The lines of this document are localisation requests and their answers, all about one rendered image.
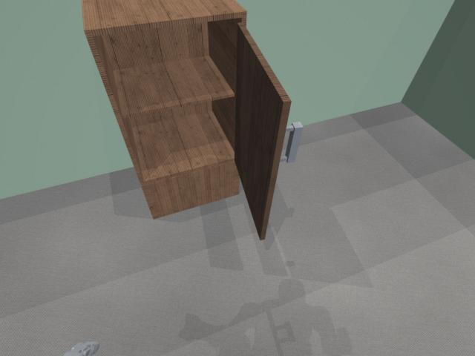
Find robot left hand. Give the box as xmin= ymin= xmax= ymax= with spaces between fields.
xmin=63 ymin=341 xmax=99 ymax=356

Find cupboard door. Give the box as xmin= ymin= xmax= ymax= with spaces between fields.
xmin=235 ymin=22 xmax=292 ymax=240

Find handle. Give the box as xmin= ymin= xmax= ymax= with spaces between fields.
xmin=280 ymin=122 xmax=303 ymax=163

